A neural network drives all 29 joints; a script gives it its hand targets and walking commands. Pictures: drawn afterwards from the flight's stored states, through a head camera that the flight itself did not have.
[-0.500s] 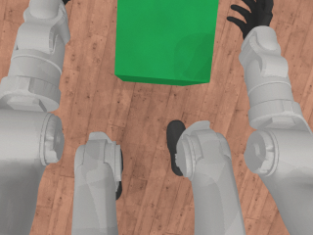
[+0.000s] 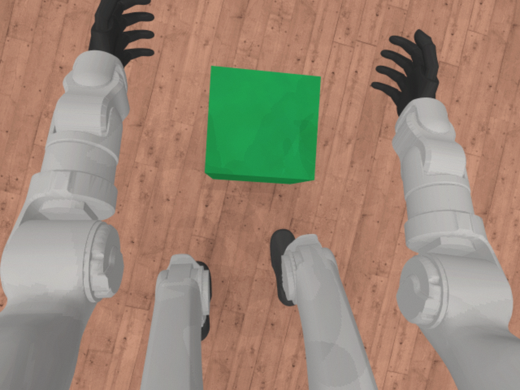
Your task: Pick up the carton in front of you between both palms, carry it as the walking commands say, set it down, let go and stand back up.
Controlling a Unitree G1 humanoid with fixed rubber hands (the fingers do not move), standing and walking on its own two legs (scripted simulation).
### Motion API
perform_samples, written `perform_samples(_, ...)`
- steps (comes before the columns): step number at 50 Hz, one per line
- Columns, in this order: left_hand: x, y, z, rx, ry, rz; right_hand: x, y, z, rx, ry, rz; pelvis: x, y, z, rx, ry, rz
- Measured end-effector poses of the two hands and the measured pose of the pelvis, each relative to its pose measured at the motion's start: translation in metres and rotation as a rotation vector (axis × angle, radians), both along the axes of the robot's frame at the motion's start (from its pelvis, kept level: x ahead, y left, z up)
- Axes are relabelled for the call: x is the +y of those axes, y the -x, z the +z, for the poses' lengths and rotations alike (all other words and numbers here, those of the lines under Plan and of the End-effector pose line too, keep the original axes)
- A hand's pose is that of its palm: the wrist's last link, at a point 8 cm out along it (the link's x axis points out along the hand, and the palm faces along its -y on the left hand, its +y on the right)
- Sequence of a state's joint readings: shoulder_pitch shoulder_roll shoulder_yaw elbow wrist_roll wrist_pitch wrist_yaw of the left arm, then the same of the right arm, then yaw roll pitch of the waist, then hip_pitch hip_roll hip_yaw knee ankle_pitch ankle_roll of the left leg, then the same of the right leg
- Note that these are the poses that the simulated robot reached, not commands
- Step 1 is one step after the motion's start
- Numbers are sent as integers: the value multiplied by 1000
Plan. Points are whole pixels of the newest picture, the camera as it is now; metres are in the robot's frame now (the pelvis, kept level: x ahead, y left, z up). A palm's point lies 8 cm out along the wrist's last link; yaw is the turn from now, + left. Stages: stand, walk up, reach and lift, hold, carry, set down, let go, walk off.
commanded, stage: set down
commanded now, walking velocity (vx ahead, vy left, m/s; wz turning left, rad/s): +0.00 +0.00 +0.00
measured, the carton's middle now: (258, 136) +0.50 -0.07 -0.42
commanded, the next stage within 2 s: let go in 0.20 s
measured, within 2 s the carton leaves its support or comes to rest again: neither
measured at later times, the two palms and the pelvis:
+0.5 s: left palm (29, 59) +0.50 +0.15 +0.03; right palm (497, 105) +0.43 -0.25 +0.02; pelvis +0.04 -0.01 +0.14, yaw +1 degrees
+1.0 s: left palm out of the picture +0.33 +0.21 +0.13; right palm out of the picture +0.27 -0.24 +0.15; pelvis +0.09 -0.01 +0.22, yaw -1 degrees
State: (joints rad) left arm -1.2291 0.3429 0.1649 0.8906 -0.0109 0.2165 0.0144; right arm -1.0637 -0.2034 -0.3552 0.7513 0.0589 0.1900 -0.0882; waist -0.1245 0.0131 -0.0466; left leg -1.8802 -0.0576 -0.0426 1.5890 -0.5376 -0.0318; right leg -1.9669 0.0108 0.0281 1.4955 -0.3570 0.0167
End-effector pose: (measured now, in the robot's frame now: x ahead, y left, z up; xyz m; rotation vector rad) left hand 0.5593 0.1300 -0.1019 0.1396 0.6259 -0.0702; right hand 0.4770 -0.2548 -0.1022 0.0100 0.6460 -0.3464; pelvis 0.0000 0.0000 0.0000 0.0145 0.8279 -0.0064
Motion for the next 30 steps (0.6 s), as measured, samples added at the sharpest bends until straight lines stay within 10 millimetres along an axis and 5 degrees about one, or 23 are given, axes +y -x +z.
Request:
perform_samples(16,10,0,92,27,-26,3,4,-1,90,4,1,58,-9,-18,88,-43,-15,-3)
perform_samples(21,15,26,114,37,-76,36,2,21,108,56,18,124,-12,-32,115,-79,-14,2)
perform_samples(30,25,104,150,91,-92,89,-4,81,153,151,52,255,-19,-56,160,-211,-17,1)
